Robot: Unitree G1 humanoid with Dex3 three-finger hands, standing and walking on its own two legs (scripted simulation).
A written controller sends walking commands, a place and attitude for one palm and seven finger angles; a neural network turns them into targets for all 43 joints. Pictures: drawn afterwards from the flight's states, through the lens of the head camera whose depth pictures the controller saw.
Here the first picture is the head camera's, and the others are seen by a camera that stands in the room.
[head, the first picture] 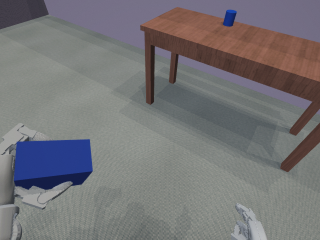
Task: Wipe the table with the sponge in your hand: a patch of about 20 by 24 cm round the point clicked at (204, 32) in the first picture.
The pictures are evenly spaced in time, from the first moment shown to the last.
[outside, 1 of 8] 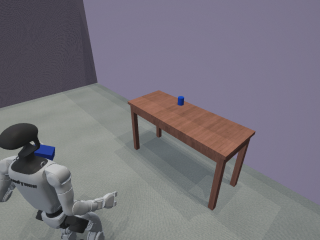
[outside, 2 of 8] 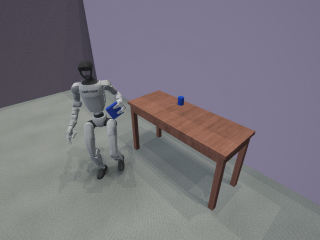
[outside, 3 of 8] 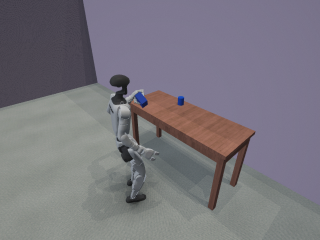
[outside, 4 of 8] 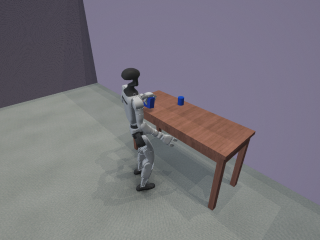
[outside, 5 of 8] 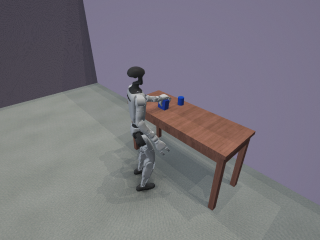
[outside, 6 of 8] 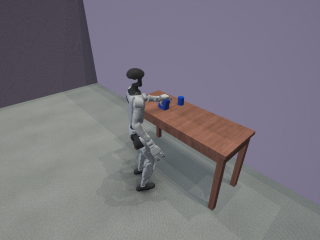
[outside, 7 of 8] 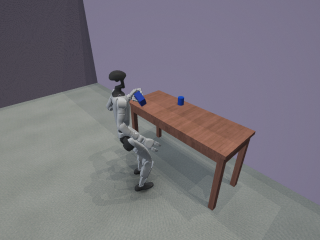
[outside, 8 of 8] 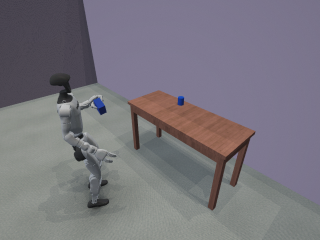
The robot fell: no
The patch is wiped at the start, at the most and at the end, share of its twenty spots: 0.00 1.00 1.00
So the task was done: yes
